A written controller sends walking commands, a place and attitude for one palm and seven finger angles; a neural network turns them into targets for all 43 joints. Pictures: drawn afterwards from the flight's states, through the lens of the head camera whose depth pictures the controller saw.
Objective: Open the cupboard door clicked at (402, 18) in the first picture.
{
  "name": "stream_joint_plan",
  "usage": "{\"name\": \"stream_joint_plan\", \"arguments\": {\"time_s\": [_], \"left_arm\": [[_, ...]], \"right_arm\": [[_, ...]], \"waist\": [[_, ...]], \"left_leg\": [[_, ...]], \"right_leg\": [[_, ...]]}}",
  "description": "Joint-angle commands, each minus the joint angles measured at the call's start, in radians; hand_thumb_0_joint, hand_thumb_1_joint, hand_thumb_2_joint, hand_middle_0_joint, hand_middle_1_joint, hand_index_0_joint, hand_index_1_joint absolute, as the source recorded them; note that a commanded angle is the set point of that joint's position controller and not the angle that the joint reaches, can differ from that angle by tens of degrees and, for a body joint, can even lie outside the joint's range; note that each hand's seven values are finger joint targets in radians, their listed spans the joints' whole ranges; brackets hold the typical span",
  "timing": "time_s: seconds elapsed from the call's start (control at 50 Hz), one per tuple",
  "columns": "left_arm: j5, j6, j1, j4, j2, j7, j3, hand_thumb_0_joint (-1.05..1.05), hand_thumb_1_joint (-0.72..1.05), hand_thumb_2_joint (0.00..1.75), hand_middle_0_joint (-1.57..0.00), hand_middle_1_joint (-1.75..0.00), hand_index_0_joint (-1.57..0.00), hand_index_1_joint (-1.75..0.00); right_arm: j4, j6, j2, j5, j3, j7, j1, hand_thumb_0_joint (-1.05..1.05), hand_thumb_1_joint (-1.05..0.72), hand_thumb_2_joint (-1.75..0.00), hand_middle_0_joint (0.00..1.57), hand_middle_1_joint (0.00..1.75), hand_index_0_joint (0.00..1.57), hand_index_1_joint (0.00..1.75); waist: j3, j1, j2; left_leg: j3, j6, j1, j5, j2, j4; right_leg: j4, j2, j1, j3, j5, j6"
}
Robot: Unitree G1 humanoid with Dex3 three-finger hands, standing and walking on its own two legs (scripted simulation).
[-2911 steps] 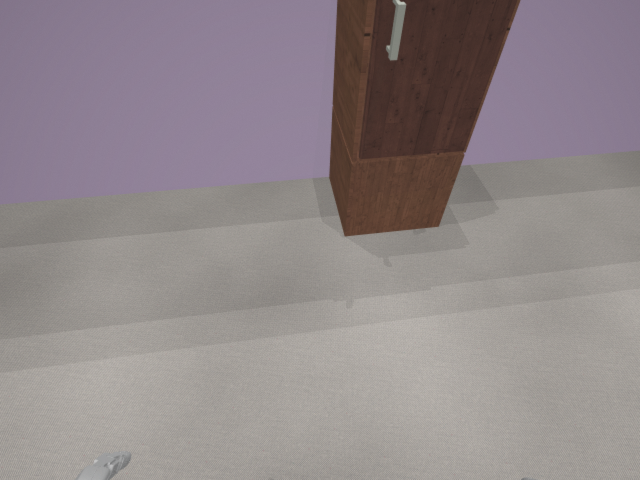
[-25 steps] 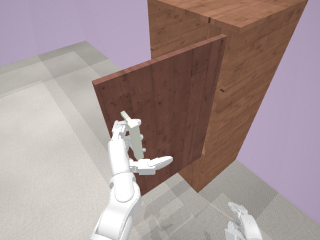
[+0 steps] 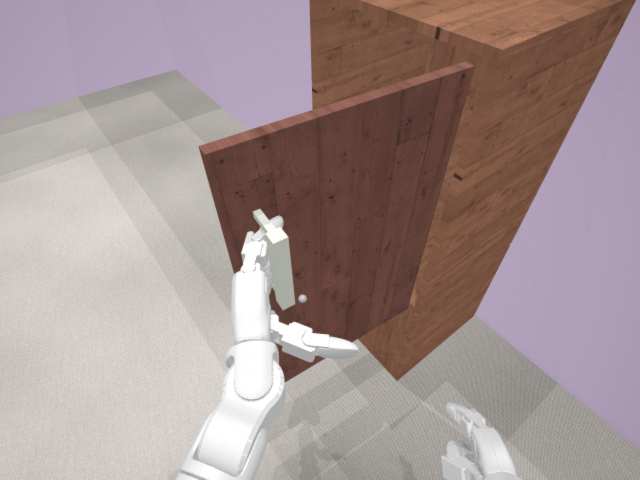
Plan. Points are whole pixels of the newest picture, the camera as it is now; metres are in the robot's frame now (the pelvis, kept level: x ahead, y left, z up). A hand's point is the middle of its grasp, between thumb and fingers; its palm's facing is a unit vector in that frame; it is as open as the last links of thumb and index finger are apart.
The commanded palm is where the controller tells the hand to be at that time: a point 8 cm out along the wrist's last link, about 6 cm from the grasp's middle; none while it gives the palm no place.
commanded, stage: slide the hand sideways off the handle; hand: left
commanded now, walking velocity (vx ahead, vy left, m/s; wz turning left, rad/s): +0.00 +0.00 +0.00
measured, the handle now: (273, 261) +0.36 +0.10 +0.10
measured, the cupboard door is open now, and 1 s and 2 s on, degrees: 85 86 86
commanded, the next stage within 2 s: draw the hand back to the body in 1.12 s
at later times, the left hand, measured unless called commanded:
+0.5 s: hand (272, 337) +0.25 +0.08 +0.09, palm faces -0.05 -1.00 -0.04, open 16.4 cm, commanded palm +0.21 +0.13 +0.10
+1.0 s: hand (222, 377) +0.20 +0.13 +0.09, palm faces -0.02 -1.00 -0.05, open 16.3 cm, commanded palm +0.17 +0.18 +0.10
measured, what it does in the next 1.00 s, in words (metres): stands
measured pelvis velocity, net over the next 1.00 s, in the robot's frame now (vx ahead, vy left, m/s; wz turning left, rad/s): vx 0.02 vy -0.01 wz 0.00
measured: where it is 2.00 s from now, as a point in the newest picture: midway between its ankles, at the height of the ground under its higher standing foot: outside the picture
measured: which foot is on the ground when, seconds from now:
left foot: down 0.00-1.00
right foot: down 0.00-1.00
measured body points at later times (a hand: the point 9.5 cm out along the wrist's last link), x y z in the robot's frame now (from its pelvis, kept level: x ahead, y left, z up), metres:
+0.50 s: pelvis +0.01 -0.01 +0.00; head +0.01 -0.02 +0.45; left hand +0.25 +0.14 +0.10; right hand +0.20 -0.21 -0.08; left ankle +0.00 +0.11 -0.73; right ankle +0.04 -0.11 -0.73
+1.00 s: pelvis +0.02 -0.01 -0.01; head +0.03 -0.03 +0.44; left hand +0.20 +0.18 +0.10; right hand +0.21 -0.22 -0.08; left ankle +0.00 +0.11 -0.73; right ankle +0.04 -0.11 -0.73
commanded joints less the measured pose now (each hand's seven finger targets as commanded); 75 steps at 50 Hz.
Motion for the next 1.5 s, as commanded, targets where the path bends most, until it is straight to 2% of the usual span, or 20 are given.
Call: {"name": "stream_joint_plan", "arguments": {"time_s": [0.0, 0.06, 0.12, 0.16, 0.22, 0.26, 0.32, 0.4, 0.46, 0.52, 0.66, 0.84, 0.94, 1.02, 1.06, 1.2, 1.24, 1.3, 1.4, 1.48], "left_arm": [[-0.005, -0.161, -0.35, -0.26, 0.049, -0.376, -0.108, 0.0, -0.5, 0.3, -0.15, -0.3, -0.15, -0.3], [-0.138, -0.149, -0.303, -0.24, 0.021, -0.493, -0.066, 0.0, -0.5, 0.3, -0.15, -0.3, -0.15, -0.3], [-0.226, -0.123, -0.159, -0.274, 0.038, -0.489, 0.043, 0.0, -0.5, 0.3, -0.15, -0.3, -0.15, -0.3], [-0.219, -0.119, -0.06, -0.315, 0.063, -0.462, 0.075, 0.0, -0.5, 0.3, -0.15, -0.3, -0.15, -0.3], [-0.165, -0.122, 0.001, -0.411, 0.06, -0.419, 0.049, 0.0, -0.5, 0.3, -0.15, -0.3, -0.15, -0.3], [-0.127, -0.122, 0.08, -0.428, 0.122, -0.394, 0.086, 0.0, -0.5, 0.3, -0.15, -0.3, -0.15, -0.3], [-0.107, -0.119, 0.077, -0.459, 0.153, -0.387, 0.107, 0.0, -0.5, 0.3, -0.15, -0.3, -0.15, -0.3], [-0.135, -0.12, 0.11, -0.477, 0.194, -0.409, 0.171, 0.0, -0.5, 0.3, -0.15, -0.3, -0.15, -0.3], [-0.171, -0.14, 0.167, -0.521, 0.179, -0.438, 0.172, 0.0, -0.5, 0.3, -0.15, -0.3, -0.15, -0.3], [-0.198, -0.168, 0.257, -0.56, 0.195, -0.469, 0.197, 0.0, -0.5, 0.3, -0.15, -0.3, -0.15, -0.3], [-0.21, -0.191, 0.422, -0.559, 0.24, -0.534, 0.238, 0.0, -0.5, 0.3, -0.15, -0.3, -0.15, -0.3], [-0.258, -0.256, 0.491, -0.62, 0.29, -0.57, 0.321, 0.0, -0.5, 0.3, -0.15, -0.3, -0.15, -0.3], [-0.277, -0.275, 0.506, -0.616, 0.309, -0.601, 0.338, 0.0, -0.5, 0.3, -0.15, -0.3, -0.15, -0.3], [-0.287, -0.266, 0.501, -0.601, 0.315, -0.622, 0.345, 0.0, -0.5, 0.3, -0.15, -0.3, -0.15, -0.3], [-0.298, -0.26, 0.531, -0.583, 0.344, -0.624, 0.39, 0.0, -0.5, 0.3, -0.15, -0.3, -0.15, -0.3], [-0.313, -0.254, 0.494, -0.581, 0.323, -0.623, 0.376, 0.0, -0.5, 0.3, -0.15, -0.3, -0.15, -0.3], [-0.306, -0.26, 0.484, -0.631, 0.342, -0.618, 0.387, 0.0, -0.5, 0.3, -0.15, -0.3, -0.15, -0.3], [-0.302, -0.249, 0.48, -0.654, 0.36, -0.607, 0.405, 0.0, -0.5, 0.3, -0.15, -0.3, -0.15, -0.3], [-0.32, -0.205, 0.455, -0.612, 0.364, -0.62, 0.428, 0.0, -0.5, 0.3, -0.15, -0.3, -0.15, -0.3], [-0.334, -0.168, 0.468, -0.63, 0.377, -0.642, 0.451, 0.0, -0.5, 0.3, -0.15, -0.3, -0.15, -0.3]], "right_arm": [[-0.188, -0.073, -0.109, 0.022, -0.02, -0.035, -0.054, 0.0, -0.9, -0.9, 0.2, 0.3, 0.2, 0.3], [-0.213, -0.124, -0.112, 0.048, -0.006, -0.044, -0.08, 0.0, -0.9, -0.9, 0.2, 0.3, 0.2, 0.3], [-0.224, -0.171, -0.119, 0.056, -0.007, -0.038, -0.088, 0.0, -0.9, -0.9, 0.2, 0.3, 0.2, 0.3], [-0.23, -0.187, -0.12, 0.057, -0.01, -0.023, -0.086, 0.0, -0.9, -0.9, 0.2, 0.3, 0.2, 0.3], [-0.245, -0.2, -0.117, 0.052, -0.017, -0.001, -0.066, 0.0, -0.9, -0.9, 0.2, 0.3, 0.2, 0.3], [-0.245, -0.196, -0.125, 0.045, -0.022, 0.006, -0.051, 0.0, -0.9, -0.9, 0.2, 0.3, 0.2, 0.3], [-0.259, -0.192, -0.123, 0.041, -0.018, 0.001, -0.054, 0.0, -0.9, -0.9, 0.2, 0.3, 0.2, 0.3], [-0.261, -0.197, -0.123, 0.04, -0.014, -0.021, -0.063, 0.0, -0.9, -0.9, 0.2, 0.3, 0.2, 0.3], [-0.264, -0.222, -0.123, 0.044, -0.013, -0.027, -0.054, 0.0, -0.9, -0.9, 0.2, 0.3, 0.2, 0.3], [-0.26, -0.251, -0.127, 0.045, -0.018, -0.027, -0.023, 0.0, -0.9, -0.9, 0.2, 0.3, 0.2, 0.3], [-0.257, -0.29, -0.145, 0.048, -0.028, -0.029, 0.005, 0.0, -0.9, -0.9, 0.2, 0.3, 0.2, 0.3], [-0.263, -0.339, -0.151, 0.052, -0.034, -0.042, 0.024, 0.0, -0.9, -0.9, 0.2, 0.3, 0.2, 0.3], [-0.261, -0.366, -0.16, 0.056, -0.036, -0.049, 0.029, 0.0, -0.9, -0.9, 0.2, 0.3, 0.2, 0.3], [-0.259, -0.379, -0.164, 0.06, -0.035, -0.053, 0.02, 0.0, -0.9, -0.9, 0.2, 0.3, 0.2, 0.3], [-0.252, -0.385, -0.163, 0.061, -0.038, -0.056, 0.017, 0.0, -0.9, -0.9, 0.2, 0.3, 0.2, 0.3], [-0.251, -0.407, -0.165, 0.063, -0.035, -0.061, 0.016, 0.0, -0.9, -0.9, 0.2, 0.3, 0.2, 0.3], [-0.253, -0.414, -0.166, 0.064, -0.035, -0.059, 0.016, 0.0, -0.9, -0.9, 0.2, 0.3, 0.2, 0.3], [-0.251, -0.416, -0.162, 0.066, -0.031, -0.057, 0.016, 0.0, -0.9, -0.9, 0.2, 0.3, 0.2, 0.3], [-0.238, -0.412, -0.169, 0.074, -0.027, -0.066, 0.003, 0.0, -0.9, -0.9, 0.2, 0.3, 0.2, 0.3], [-0.236, -0.42, -0.17, 0.077, -0.023, -0.069, -0.007, 0.0, -0.9, -0.9, 0.2, 0.3, 0.2, 0.3]], "waist": [[-0.254, -0.051, -0.043], [-0.191, -0.043, -0.049], [-0.197, -0.006, -0.133], [-0.19, 0.015, -0.105], [-0.175, 0.009, -0.066], [-0.161, 0.016, -0.058], [-0.135, 0.002, -0.07], [-0.14, 0.005, -0.085], [-0.174, 0.007, -0.045], [-0.222, 0.008, -0.063], [-0.148, 0.001, -0.06], [-0.152, -0.001, -0.082], [-0.151, -0.002, -0.043], [-0.131, -0.003, -0.034], [-0.14, 0.008, -0.052], [-0.129, 0.002, -0.06], [-0.157, 0.01, 0.0], [-0.162, 0.011, 0.012], [-0.094, 0.006, -0.033], [-0.125, 0.017, -0.005]], "left_leg": [[-0.038, 0.012, 0.038, 0.196, 0.0, -0.096], [-0.052, 0.005, 0.013, 0.131, 0.004, -0.112], [-0.058, -0.004, -0.015, 0.106, 0.009, -0.121], [-0.051, -0.011, -0.023, 0.127, 0.01, -0.125], [-0.039, -0.011, -0.017, 0.156, 0.015, -0.119], [-0.033, -0.011, -0.031, 0.163, 0.018, -0.115], [-0.024, -0.001, -0.048, 0.119, 0.013, -0.104], [-0.015, 0.005, -0.062, 0.092, 0.005, -0.092], [-0.016, 0.001, -0.047, 0.135, 0.006, -0.083], [-0.018, 0.002, -0.046, 0.199, 0.007, -0.066], [-0.019, 0.005, -0.087, 0.209, 0.008, -0.039], [-0.028, 0.004, -0.133, 0.166, 0.003, 0.001], [-0.033, 0.003, -0.155, 0.129, 0.0, 0.018], [-0.038, 0.002, -0.173, 0.093, -0.001, 0.021], [-0.039, 0.002, -0.18, 0.096, -0.001, 0.03], [-0.045, 0.0, -0.191, 0.07, 0.0, 0.032], [-0.045, 0.0, -0.165, 0.09, -0.001, 0.021], [-0.048, -0.001, -0.155, 0.099, 0.002, 0.006], [-0.057, -0.001, -0.159, 0.059, 0.008, -0.017], [-0.056, -0.002, -0.12, 0.105, 0.008, -0.033]], "right_leg": [[-0.051, 0.008, 0.11, 0.059, 0.191, -0.034], [-0.078, 0.017, 0.091, 0.05, 0.105, -0.031], [-0.089, 0.022, 0.107, 0.035, 0.061, -0.019], [-0.081, 0.019, 0.114, 0.034, 0.068, -0.02], [-0.065, 0.015, 0.091, 0.035, 0.104, -0.018], [-0.06, 0.015, 0.094, 0.045, 0.109, -0.022], [-0.072, 0.013, 0.076, 0.06, 0.075, -0.016], [-0.098, 0.011, 0.095, 0.083, 0.037, -0.011], [-0.077, 0.018, 0.106, 0.069, 0.097, -0.013], [-0.051, 0.019, 0.134, 0.064, 0.205, -0.007], [-0.037, 0.018, 0.093, 0.063, 0.232, -0.003], [-0.019, 0.018, 0.064, 0.073, 0.166, 0.002], [-0.016, 0.015, 0.037, 0.079, 0.102, 0.001], [-0.023, 0.013, 0.022, 0.084, 0.035, 0.0], [-0.026, 0.012, 0.033, 0.092, 0.027, -0.001], [-0.025, 0.013, 0.009, 0.087, -0.02, 0.003], [-0.01, 0.015, 0.021, 0.075, 0.014, -0.002], [-0.004, 0.018, 0.029, 0.057, 0.031, -0.004], [-0.036, 0.025, 0.011, 0.051, -0.026, 0.001], [-0.039, 0.026, 0.046, 0.041, 0.034, 0.0]]}}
